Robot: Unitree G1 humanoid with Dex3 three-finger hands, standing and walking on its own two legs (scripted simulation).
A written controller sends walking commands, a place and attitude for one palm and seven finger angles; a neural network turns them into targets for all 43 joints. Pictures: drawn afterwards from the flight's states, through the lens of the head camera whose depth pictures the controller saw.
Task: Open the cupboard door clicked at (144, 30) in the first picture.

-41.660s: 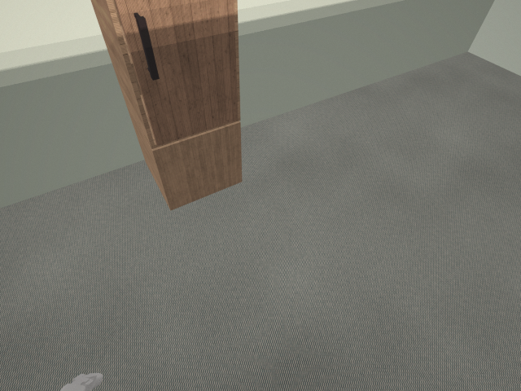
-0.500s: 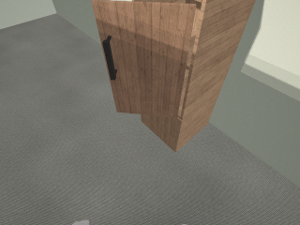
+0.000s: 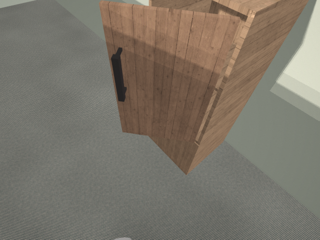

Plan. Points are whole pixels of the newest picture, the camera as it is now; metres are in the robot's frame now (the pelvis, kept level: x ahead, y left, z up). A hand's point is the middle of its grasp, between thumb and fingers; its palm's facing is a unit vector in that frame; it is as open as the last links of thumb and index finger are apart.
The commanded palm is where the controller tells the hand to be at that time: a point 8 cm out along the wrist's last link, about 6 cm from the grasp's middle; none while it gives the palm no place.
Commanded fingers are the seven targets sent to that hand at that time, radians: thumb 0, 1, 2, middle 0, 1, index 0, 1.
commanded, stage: come to a stop and stand still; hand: left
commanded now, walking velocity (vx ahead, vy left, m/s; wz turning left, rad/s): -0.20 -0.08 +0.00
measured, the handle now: (120, 76) +0.58 +0.18 +0.04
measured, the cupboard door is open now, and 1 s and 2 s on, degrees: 41 41 41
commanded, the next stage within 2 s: look again from close up in 0.62 s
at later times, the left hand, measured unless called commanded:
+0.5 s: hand out of the picture +0.04 +0.15 -0.17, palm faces +0.03 -0.98 -0.18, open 7.3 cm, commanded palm none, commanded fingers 0.00 0.90 0.90 -0.20 -0.30 -0.20 -0.30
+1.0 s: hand out of the picture +0.01 +0.18 -0.16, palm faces -0.02 -0.97 -0.25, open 7.4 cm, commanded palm none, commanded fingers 0.00 0.90 0.90 -0.20 -0.30 -0.20 -0.30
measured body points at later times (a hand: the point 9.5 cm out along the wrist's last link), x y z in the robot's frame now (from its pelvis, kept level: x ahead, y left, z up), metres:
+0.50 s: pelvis -0.01 -0.03 +0.00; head +0.01 -0.01 +0.45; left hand +0.04 +0.20 -0.16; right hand +0.01 -0.26 -0.15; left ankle -0.02 +0.08 -0.73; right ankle -0.03 -0.15 -0.73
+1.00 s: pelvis -0.01 -0.02 +0.01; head +0.01 -0.04 +0.45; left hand +0.01 +0.23 -0.14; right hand +0.01 -0.25 -0.16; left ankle -0.02 +0.08 -0.73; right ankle -0.03 -0.15 -0.73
